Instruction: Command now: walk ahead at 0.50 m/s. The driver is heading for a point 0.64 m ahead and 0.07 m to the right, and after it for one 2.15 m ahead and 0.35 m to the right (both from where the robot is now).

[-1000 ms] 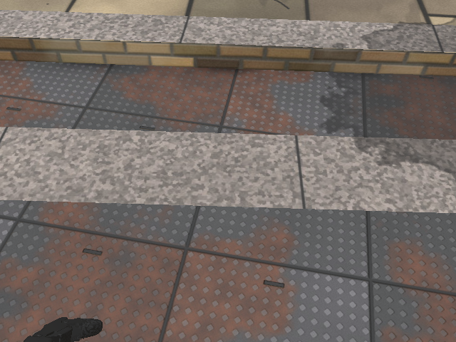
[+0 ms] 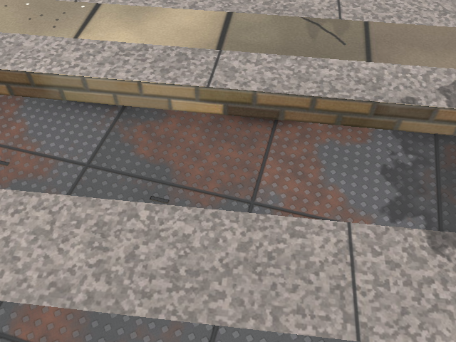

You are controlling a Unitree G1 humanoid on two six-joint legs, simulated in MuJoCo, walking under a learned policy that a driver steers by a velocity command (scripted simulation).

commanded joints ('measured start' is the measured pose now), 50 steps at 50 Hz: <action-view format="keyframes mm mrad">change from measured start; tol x32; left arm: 1 -98 66 8 -87 0 -21 4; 6 448 242 71 57 40 -56 43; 50 122 1 8 19 -1 11 19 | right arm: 1 35 -151 -27 -17 -7 -6 -11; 27 -504 -60 -11 -237 -6 37 31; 34 62 -288 -91 -98 -49 3 -5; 50 -119 -109 -25 -91 6 -4 -36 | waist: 1 17 104 74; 7 172 -210 -351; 11 52 -28 6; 29 97 -35 67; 34 -51 293 -333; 50 69 129 -24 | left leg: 1 -3 308 -135 1 520 125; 4 -9 277 -79 273 838 83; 8 -690 70 -125 1128 -182 30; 28 -692 138 5 405 204 -8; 32 -272 45 47 268 141 69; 35 198 481 -713 84 -32 259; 43 -254 318 -66 35 769 117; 50 -190 287 98 96 828 90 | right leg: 1 -7 25 -22 -65 -50 -33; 5 547 63 -14 -188 -94 -118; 7 894 -347 725 -384 -246 -282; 12 421 -148 254 -492 -76 -165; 32 636 -104 17 -95 644 -116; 35 -23 122 82 669 -440 -62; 50 113 43 -37 106 -2 -15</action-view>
